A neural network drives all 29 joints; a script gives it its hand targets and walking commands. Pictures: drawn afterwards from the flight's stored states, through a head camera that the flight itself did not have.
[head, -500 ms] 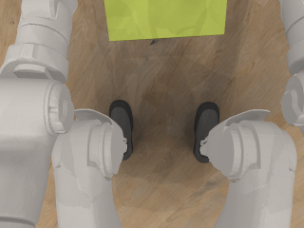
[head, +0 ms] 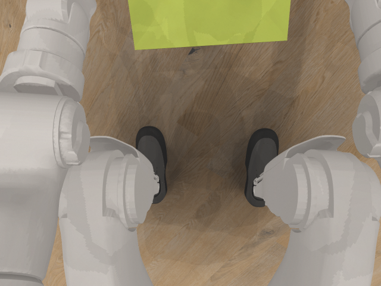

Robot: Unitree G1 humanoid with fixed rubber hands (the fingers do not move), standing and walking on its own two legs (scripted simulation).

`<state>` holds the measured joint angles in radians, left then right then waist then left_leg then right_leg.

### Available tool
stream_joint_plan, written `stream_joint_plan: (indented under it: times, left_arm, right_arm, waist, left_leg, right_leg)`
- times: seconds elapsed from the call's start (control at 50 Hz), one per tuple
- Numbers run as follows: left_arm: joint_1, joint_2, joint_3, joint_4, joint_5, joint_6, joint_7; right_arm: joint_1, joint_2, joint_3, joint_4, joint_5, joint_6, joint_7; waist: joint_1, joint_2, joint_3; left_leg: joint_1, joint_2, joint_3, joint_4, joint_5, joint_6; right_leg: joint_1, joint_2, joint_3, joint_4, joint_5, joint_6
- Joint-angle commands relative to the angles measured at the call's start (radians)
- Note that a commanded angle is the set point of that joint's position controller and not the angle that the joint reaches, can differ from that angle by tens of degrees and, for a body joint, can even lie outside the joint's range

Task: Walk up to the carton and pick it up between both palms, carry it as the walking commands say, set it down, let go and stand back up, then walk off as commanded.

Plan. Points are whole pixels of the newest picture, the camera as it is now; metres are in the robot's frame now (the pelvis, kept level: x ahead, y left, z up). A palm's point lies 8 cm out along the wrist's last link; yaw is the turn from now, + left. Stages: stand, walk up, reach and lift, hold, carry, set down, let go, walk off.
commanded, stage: reach and lift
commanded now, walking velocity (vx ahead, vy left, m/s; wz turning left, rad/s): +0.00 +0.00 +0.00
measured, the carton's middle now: out of the picture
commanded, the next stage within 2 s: none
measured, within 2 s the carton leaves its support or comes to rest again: leaves its support in 1.36 s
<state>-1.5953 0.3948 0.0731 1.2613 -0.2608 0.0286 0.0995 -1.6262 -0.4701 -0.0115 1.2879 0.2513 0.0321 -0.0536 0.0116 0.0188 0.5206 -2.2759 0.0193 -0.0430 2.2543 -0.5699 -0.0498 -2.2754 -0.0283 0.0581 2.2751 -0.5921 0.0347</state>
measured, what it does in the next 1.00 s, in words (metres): stands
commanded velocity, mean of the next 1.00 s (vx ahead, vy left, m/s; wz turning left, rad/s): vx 0.00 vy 0.00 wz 0.00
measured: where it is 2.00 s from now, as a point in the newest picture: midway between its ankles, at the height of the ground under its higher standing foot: (205, 178)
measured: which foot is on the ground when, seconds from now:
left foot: down 0.00-1.00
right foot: down 0.00-1.00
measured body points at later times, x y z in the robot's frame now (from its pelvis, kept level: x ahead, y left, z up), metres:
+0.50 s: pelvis +0.00 +0.00 +0.01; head +0.39 -0.01 +0.21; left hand +0.56 +0.17 -0.20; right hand +0.57 -0.17 -0.21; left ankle +0.12 +0.14 -0.32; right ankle +0.11 -0.13 -0.32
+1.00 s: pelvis +0.00 +0.00 +0.00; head +0.39 -0.01 +0.21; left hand +0.57 +0.17 -0.20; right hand +0.57 -0.17 -0.21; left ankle +0.12 +0.14 -0.32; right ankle +0.11 -0.13 -0.32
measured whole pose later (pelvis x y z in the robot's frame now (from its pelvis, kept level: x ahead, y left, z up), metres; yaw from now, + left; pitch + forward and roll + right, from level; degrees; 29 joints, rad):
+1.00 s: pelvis +0.00 +0.00 +0.00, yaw +0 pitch +34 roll +1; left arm -1.59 0.37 0.16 1.21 -0.16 0.13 0.02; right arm -1.62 -0.40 -0.09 1.21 0.11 0.14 0.02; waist 0.01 0.03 0.51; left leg -2.28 0.01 -0.05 2.26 -0.58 -0.05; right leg -2.28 -0.03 0.05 2.29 -0.60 0.03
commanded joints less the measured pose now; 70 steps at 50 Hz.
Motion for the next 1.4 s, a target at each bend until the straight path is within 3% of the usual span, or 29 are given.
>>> stream_joint_plan:
  times: [0.0,0.24,0.42,0.52,0.62,0.72,0.82,1.06,1.22,1.38]
  left_arm:
    - [-0.238,0.095,0.011,-0.082,0.002,-0.016,0.001]
    - [-0.266,0.036,0.025,-0.077,0.040,-0.020,0.001]
    - [-0.299,-0.088,-0.014,-0.102,0.036,-0.023,-0.030]
    - [-0.346,-0.285,-0.049,-0.116,0.047,-0.011,-0.087]
    - [-0.418,-0.644,-0.079,-0.163,0.086,0.037,-0.206]
    - [-0.367,-0.770,-0.057,-0.193,0.110,0.071,-0.265]
    - [-0.349,-0.835,-0.067,-0.217,0.090,0.083,-0.291]
    - [-0.411,-0.893,-0.113,-0.274,0.029,0.080,-0.299]
    - [-0.534,-0.929,-0.176,-0.379,-0.033,0.069,-0.272]
    - [-0.610,-0.948,-0.210,-0.468,-0.048,0.076,-0.229]
  right_arm:
    - [-0.263,-0.114,-0.014,-0.083,-0.006,-0.017,0.000]
    - [-0.284,-0.049,-0.004,-0.081,-0.036,-0.017,0.001]
    - [-0.290,0.045,-0.001,-0.113,-0.078,-0.022,0.013]
    - [-0.328,0.279,0.041,-0.124,-0.082,-0.007,0.076]
    - [-0.370,0.662,0.070,-0.183,-0.107,0.034,0.190]
    - [-0.312,0.785,0.055,-0.225,-0.122,0.072,0.251]
    - [-0.295,0.854,0.060,-0.239,-0.110,0.087,0.278]
    - [-0.339,0.928,0.097,-0.270,-0.065,0.087,0.285]
    - [-0.451,0.956,0.142,-0.372,-0.009,0.072,0.262]
    - [-0.598,0.969,0.211,-0.512,0.052,0.066,0.232]
  waist:
    - [0.000,-0.047,-1.172]
    - [0.006,-0.049,-1.134]
    - [-0.038,-0.040,-1.112]
    - [-0.029,-0.041,-1.066]
    - [-0.040,-0.039,-0.977]
    - [-0.029,-0.039,-0.924]
    - [-0.023,-0.038,-0.915]
    - [-0.014,-0.045,-0.996]
    - [-0.020,-0.039,-1.285]
    - [0.017,-0.058,-1.586]
  left_leg:
    - [0.547,-0.042,0.075,-0.142,0.352,-0.007]
    - [0.542,-0.060,0.080,-0.154,0.335,-0.007]
    - [0.537,-0.079,0.080,-0.156,0.340,-0.012]
    - [0.525,-0.085,0.079,-0.164,0.322,-0.005]
    - [0.474,-0.099,0.086,-0.160,0.276,0.005]
    - [0.442,-0.107,0.105,-0.149,0.272,0.015]
    - [0.426,-0.109,0.110,-0.135,0.293,0.025]
    - [0.442,-0.109,0.109,-0.120,0.337,0.039]
    - [0.584,-0.111,0.115,-0.112,0.429,0.032]
    - [0.703,-0.115,0.136,-0.126,0.472,0.027]
  right_leg:
    - [0.548,0.028,-0.067,-0.165,0.352,0.001]
    - [0.549,0.045,-0.063,-0.187,0.334,-0.002]
    - [0.570,0.056,-0.064,-0.203,0.349,-0.010]
    - [0.542,0.063,-0.071,-0.202,0.331,-0.012]
    - [0.483,0.081,-0.092,-0.192,0.297,-0.024]
    - [0.468,0.091,-0.108,-0.180,0.296,-0.030]
    - [0.463,0.097,-0.108,-0.167,0.318,-0.036]
    - [0.503,0.097,-0.107,-0.153,0.367,-0.047]
    - [0.595,0.096,-0.127,-0.144,0.445,-0.043]
    - [0.698,0.100,-0.140,-0.158,0.482,-0.027]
